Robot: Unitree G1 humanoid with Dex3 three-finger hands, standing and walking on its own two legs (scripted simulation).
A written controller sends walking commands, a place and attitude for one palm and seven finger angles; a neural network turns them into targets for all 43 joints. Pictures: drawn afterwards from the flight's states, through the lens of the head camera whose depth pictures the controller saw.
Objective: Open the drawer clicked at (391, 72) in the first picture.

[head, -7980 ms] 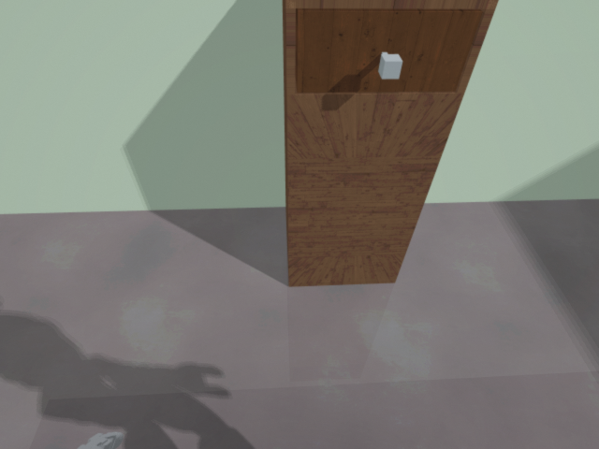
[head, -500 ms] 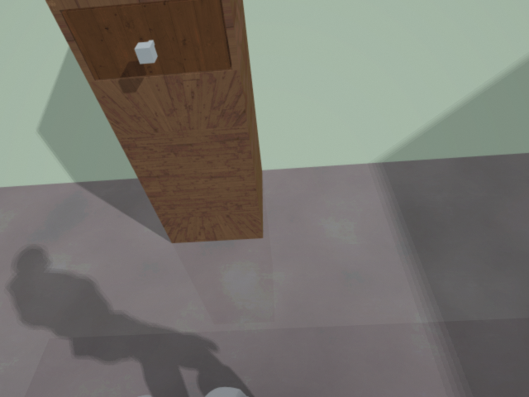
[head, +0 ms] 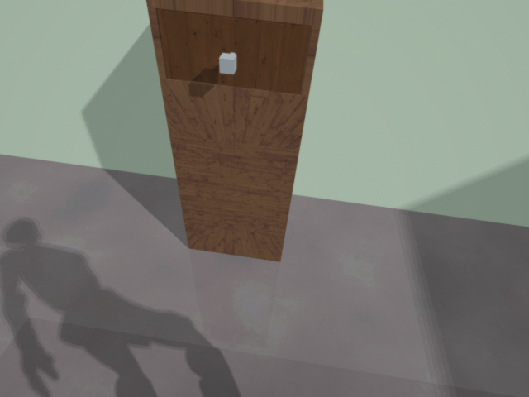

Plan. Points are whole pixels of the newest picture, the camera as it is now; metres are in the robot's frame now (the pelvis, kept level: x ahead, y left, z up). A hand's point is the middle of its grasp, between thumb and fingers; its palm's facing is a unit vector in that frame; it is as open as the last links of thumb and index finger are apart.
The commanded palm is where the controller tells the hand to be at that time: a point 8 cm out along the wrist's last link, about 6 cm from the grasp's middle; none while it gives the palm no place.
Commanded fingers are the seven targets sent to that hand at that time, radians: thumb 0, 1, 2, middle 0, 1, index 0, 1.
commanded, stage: take the last steps up to it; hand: left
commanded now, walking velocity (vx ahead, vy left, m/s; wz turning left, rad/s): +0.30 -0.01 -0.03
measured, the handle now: (229, 60) +0.86 +0.18 +0.15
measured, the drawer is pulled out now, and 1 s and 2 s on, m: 0.00 0.00 0.00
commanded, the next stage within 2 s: come to a stop and stand still in 0.74 s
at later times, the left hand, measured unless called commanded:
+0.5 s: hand (209, 347) +0.25 +0.12 -0.17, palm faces +0.02 -0.98 -0.20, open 7.3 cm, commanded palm none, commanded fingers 0.00 0.90 0.90 -0.20 -0.30 -0.20 -0.30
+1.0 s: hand (193, 338) +0.27 +0.16 -0.18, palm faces +0.07 -0.99 -0.15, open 7.3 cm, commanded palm none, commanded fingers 0.00 0.90 0.90 -0.20 -0.30 -0.20 -0.30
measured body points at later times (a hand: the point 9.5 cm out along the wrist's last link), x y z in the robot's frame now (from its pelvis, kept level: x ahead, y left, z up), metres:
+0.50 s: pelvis +0.16 -0.05 -0.01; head +0.17 -0.07 +0.44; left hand +0.25 +0.17 -0.15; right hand +0.08 -0.27 -0.17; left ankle +0.08 +0.08 -0.65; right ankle +0.22 -0.14 -0.74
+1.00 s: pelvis +0.30 +0.00 +0.00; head +0.31 +0.01 +0.45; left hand +0.27 +0.21 -0.17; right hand +0.34 -0.23 -0.15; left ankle +0.31 +0.09 -0.74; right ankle +0.29 -0.13 -0.70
